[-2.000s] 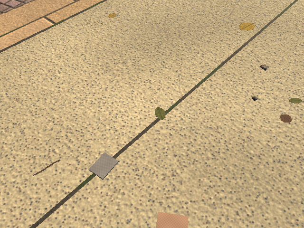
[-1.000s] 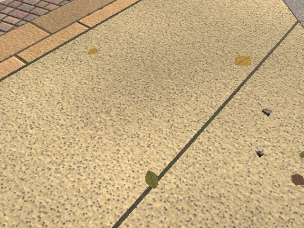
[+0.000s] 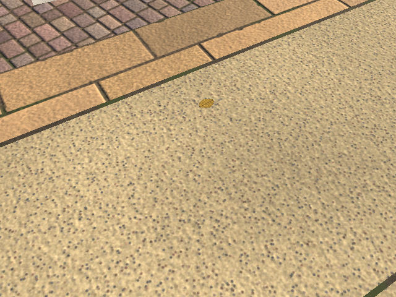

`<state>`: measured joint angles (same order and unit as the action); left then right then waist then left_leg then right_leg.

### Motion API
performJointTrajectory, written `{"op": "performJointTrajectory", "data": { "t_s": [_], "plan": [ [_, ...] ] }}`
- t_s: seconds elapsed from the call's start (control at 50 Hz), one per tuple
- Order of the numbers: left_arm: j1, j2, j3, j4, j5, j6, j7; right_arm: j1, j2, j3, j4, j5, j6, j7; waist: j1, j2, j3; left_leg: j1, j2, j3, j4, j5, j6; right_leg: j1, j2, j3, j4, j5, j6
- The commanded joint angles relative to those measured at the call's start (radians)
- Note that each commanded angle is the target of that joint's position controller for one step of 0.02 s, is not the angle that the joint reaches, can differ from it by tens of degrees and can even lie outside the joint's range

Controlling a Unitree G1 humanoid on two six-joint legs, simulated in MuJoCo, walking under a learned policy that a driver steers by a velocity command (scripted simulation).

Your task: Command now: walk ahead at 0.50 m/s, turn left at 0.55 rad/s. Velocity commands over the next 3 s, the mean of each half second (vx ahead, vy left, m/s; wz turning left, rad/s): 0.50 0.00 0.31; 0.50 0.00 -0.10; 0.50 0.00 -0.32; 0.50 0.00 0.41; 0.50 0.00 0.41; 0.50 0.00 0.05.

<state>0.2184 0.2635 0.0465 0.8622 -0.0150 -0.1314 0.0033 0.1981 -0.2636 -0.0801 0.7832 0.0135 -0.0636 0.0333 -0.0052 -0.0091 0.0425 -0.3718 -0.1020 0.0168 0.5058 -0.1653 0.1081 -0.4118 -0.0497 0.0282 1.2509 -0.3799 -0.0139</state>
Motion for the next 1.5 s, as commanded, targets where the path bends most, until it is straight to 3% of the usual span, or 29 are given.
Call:
{"op": "performJointTrajectory", "data": {
  "t_s": [0.02, 0.16, 0.26, 0.32, 0.36, 0.38, 0.4, 0.42, 0.44, 0.48, 0.56, 0.7, 0.8, 0.88, 0.9, 0.92, 0.94, 0.96, 1.02, 1.1, 1.22, 1.32, 1.36, 1.4, 1.42, 1.44, 1.46, 1.48, 1.5],
  "plan": [
    [0.004, 0.116, 0.037, -0.094, 0.021, -0.004, 0.005, 0.012, -0.093, -0.018, -0.077, -0.003, -0.015, -0.011, 0.028, 0.005, -0.104, 0.228, 0.272, -0.381, -0.271, 0.234, 0.208, -0.214, -0.076, 0.057, -0.093, 0.06, 0.015],
    [-0.185, 0.046, 0.014, -0.162, 0.028, 0.015, 0.002, 0.117, -0.131, -0.025, -0.057, 0.006, -0.011, -0.044, -0.039, 0.075, -0.058, 0.123, 0.179, -0.212, -0.277, 0.264, 0.132, -0.154, -0.015, -0.004, -0.575, 0.447, 0.062],
    [-0.301, 0.077, 0.015, -0.211, 0.012, -0.001, -0.022, 0.195, -0.135, -0.021, -0.019, 0.006, -0.009, -0.041, -0.092, 0.097, -0.027, 0.265, 0.254, -0.295, -0.218, 0.18, 0.117, -0.176, 0.008, 0.005, -0.72, 0.461, 0.017],
    [-0.275, 0.104, 0.023, -0.22, 0.012, -0.014, -0.032, 0.196, -0.151, -0.025, -0.011, 0.001, 0.001, -0.047, -0.063, 0.12, -0.028, 0.366, 0.301, -0.346, -0.152, 0.286, 0.097, -0.155, 0.023, -0.003, -0.765, 0.334, -0.027],
    [-0.099, 0.145, 0.046, -0.173, 0.019, -0.019, -0.027, 0.154, -0.141, -0.019, -0.023, -0.001, 0.006, -0.047, 0.032, 0.115, -0.125, 0.349, 0.235, -0.293, 0.025, 0.548, 0.06, 0.103, 0.051, -0.033, -0.813, 0.354, -0.08],
    [0.072, 0.193, 0.06, -0.148, 0.03, -0.019, -0.022, 0.131, -0.11, -0.003, -0.048, -0.012, 0.004, -0.044, 0.107, 0.059, -0.264, 0.212, 0.178, -0.241, 0.266, 0.447, 0.026, 0.377, -0.078, 0.096, -0.772, 0.405, -0.15],
    [0.213, 0.27, 0.085, -0.116, 0.037, -0.008, -0.021, 0.272, -0.043, 0.018, -0.042, 0.004, -0.013, -0.041, 0.095, -0.194, -0.414, -0.168, 0.022, -0.142, 0.652, 0.031, -0.06, 0.776, -0.291, 0.489, -0.795, 0.276, -0.317],
    [0.238, 0.198, 0.068, -0.092, 0.01, -0.001, -0.029, 0.274, -0.073, 0.019, -0.035, 0.012, -0.025, -0.036, 0.101, -0.262, -0.406, -0.349, 0.017, -0.194, 0.774, -0.401, -0.063, 0.806, -0.352, 0.724, -0.929, 0.082, -0.332],
    [0.165, 0.14, 0.051, -0.107, -0.002, 0.005, -0.026, 0.174, -0.144, 0.002, -0.052, 0.025, -0.029, -0.032, 0.104, -0.152, -0.232, -0.431, 0.082, -0.197, 0.833, -0.336, -0.057, 0.671, -0.321, 0.619, -0.952, -0.031, -0.28],
    [0.039, 0.099, 0.03, -0.13, 0.014, 0.019, -0.028, 0.054, -0.127, 0.003, -0.082, 0.0, -0.028, -0.032, 0.054, -0.019, -0.06, -0.389, 0.167, -0.125, 0.728, -0.191, -0.058, 0.385, -0.237, 0.408, -1.016, 0.091, -0.235],
    [0.022, 0.103, 0.027, -0.114, 0.017, 0.008, -0.033, 0.1, -0.07, 0.006, -0.069, -0.007, -0.009, -0.037, -0.004, -0.076, -0.05, -0.279, 0.216, -0.087, 0.575, -0.092, -0.083, 0.236, -0.16, 0.223, -1.09, 0.343, -0.231],
    [0.125, 0.155, 0.038, -0.061, -0.002, 0.027, -0.013, -0.124, -0.032, 0.024, -0.126, -0.007, -0.022, -0.027, 0.066, -0.055, -0.024, -0.256, 0.192, -0.039, 0.161, 0.233, -0.109, 0.277, -0.117, 0.066, -1.105, 0.452, -0.189],
    [0.202, 0.165, 0.04, -0.021, -0.011, 0.053, -0.007, -0.249, -0.052, 0.021, -0.179, 0.004, -0.042, -0.002, 0.09, -0.065, 0.015, -0.236, 0.152, -0.046, 0.022, 0.174, -0.092, 0.373, -0.174, 0.14, -1.032, 0.428, -0.181],
    [0.158, 0.167, 0.039, -0.03, -0.007, 0.066, 0.003, 0.004, -0.152, -0.025, -0.114, -0.007, -0.059, -0.01, -0.063, -0.067, -0.142, 0.198, 0.131, -0.034, -0.056, 0.122, -0.028, 0.315, -0.112, 0.122, -0.739, 0.623, -0.115],
    [0.138, 0.102, 0.015, -0.065, 0.017, 0.062, 0.002, 0.193, -0.23, -0.046, -0.091, -0.026, -0.058, -0.024, -0.139, 0.039, -0.308, 0.507, 0.327, -0.223, -0.012, 0.161, 0.041, 0.114, -0.036, 0.067, -0.428, 0.391, -0.071],
    [0.282, 0.001, -0.014, -0.079, -0.002, 0.043, -0.001, 0.241, -0.287, -0.057, -0.069, -0.031, -0.045, -0.021, -0.076, 0.32, -0.44, 0.801, 0.546, -0.632, -0.091, 0.015, 0.186, -0.25, 0.093, 0.021, -0.113, -0.185, -0.018],
    [0.246, 0.11, 0.012, -0.059, -0.026, 0.035, -0.001, 0.243, -0.188, -0.035, -0.073, -0.023, -0.039, -0.022, -0.112, 0.231, -0.401, 0.748, 0.524, -0.684, -0.154, -0.135, 0.174, -0.351, 0.044, 0.114, 0.016, -0.202, -0.014],
    [0.157, 0.155, 0.028, -0.083, -0.034, 0.035, -0.001, 0.181, -0.143, -0.02, -0.076, -0.014, -0.039, -0.026, -0.108, 0.172, -0.254, 0.622, 0.491, -0.528, -0.176, -0.124, 0.129, -0.398, 0.005, 0.099, 0.04, -0.112, -0.016],
    [0.106, 0.116, 0.036, -0.096, -0.014, 0.064, 0.002, 0.025, -0.075, 0.003, -0.07, -0.024, -0.047, -0.019, -0.016, 0.125, -0.088, 0.296, 0.387, -0.264, -0.288, 0.024, 0.083, -0.278, -0.08, 0.08, -0.057, 0.061, -0.003],
    [0.087, 0.067, 0.035, -0.123, -0.011, 0.1, 0.0, 0.0, -0.102, -0.014, -0.037, -0.027, -0.065, -0.024, 0.021, 0.088, -0.036, 0.208, 0.383, -0.102, -0.366, 0.173, 0.096, -0.276, -0.095, 0.08, -0.124, 0.163, 0.015],
    [-0.08, 0.042, 0.023, -0.184, -0.005, 0.093, -0.032, 0.039, -0.152, -0.028, 0.004, -0.022, -0.049, -0.043, -0.03, 0.057, 0.009, 0.26, 0.358, 0.089, -0.373, 0.221, 0.062, -0.271, -0.078, 0.016, -0.436, 0.42, 0.007],
    [-0.206, 0.04, 0.016, -0.253, -0.003, 0.093, -0.053, 0.131, -0.187, -0.039, 0.06, 0.007, -0.021, -0.039, -0.068, 0.046, 0.055, 0.388, 0.41, 0.111, -0.328, 0.253, 0.049, -0.262, -0.046, -0.035, -0.587, 0.295, -0.042],
    [-0.189, 0.066, 0.026, -0.264, 0.001, 0.09, -0.054, 0.13, -0.213, -0.042, 0.081, 0.021, -0.008, -0.035, -0.027, 0.072, 0.039, 0.427, 0.422, 0.104, -0.246, 0.457, 0.046, -0.185, -0.001, -0.072, -0.636, 0.179, -0.076],
    [0.061, 0.142, 0.07, -0.189, 0.006, 0.083, -0.045, 0.107, -0.205, -0.029, 0.098, 0.027, 0.003, -0.036, 0.121, 0.072, -0.106, 0.35, 0.357, 0.148, 0.055, 0.688, 0.006, 0.198, 0.077, -0.131, -0.735, 0.265, -0.121],
    [0.235, 0.231, 0.101, -0.15, 0.013, 0.086, -0.027, 0.116, -0.151, -0.005, 0.083, 0.006, -0.003, -0.035, 0.185, -0.018, -0.241, 0.116, 0.299, 0.152, 0.356, 0.428, -0.037, 0.531, -0.07, 0.051, -0.697, 0.341, -0.175],
    [0.25, 0.326, 0.109, -0.145, 0.02, 0.082, -0.018, 0.235, -0.017, 0.038, 0.064, -0.004, -0.024, -0.02, 0.093, -0.267, -0.386, -0.251, 0.108, 0.071, 0.729, -0.388, -0.099, 0.812, -0.364, 0.558, -0.81, 0.211, -0.345],
    [0.268, 0.229, 0.084, -0.16, 0.023, 0.072, -0.021, 0.143, -0.129, 0.009, 0.083, 0.032, -0.047, -0.016, 0.165, -0.127, -0.435, -0.313, 0.103, -0.137, 0.842, -0.44, -0.089, 0.775, -0.378, 0.651, -0.91, 0.186, -0.328],
    [0.207, 0.194, 0.07, -0.15, 0.026, 0.064, -0.023, 0.056, -0.162, -0.006, 0.044, 0.058, -0.051, -0.016, 0.144, -0.119, -0.271, -0.393, 0.148, -0.123, 0.853, -0.366, -0.076, 0.664, -0.343, 0.462, -0.918, 0.256, -0.271],
    [0.13, 0.156, 0.06, -0.15, 0.02, 0.059, -0.024, 0.03, -0.144, -0.002, 0.041, 0.044, -0.05, -0.024, 0.102, -0.081, -0.194, -0.373, 0.202, -0.105, 0.787, -0.273, -0.074, 0.533, -0.299, 0.335, -0.932, 0.313, -0.234]
  ]
}}
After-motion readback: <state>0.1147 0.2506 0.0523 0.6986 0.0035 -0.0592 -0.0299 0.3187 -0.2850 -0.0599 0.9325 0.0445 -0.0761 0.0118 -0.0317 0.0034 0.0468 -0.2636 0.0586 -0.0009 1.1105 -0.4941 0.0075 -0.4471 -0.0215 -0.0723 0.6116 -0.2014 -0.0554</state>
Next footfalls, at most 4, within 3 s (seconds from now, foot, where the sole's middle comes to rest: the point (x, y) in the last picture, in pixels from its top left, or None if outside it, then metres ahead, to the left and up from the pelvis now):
0.38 right None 0.40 -0.12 -0.77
0.90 left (159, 243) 0.63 0.16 -0.77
1.42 right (238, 181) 0.89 -0.14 -0.77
1.96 left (179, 124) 1.19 0.10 -0.77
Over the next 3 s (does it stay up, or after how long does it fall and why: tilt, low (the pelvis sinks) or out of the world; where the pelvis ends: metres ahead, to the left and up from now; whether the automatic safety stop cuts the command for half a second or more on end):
stays up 1.61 0.15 0.00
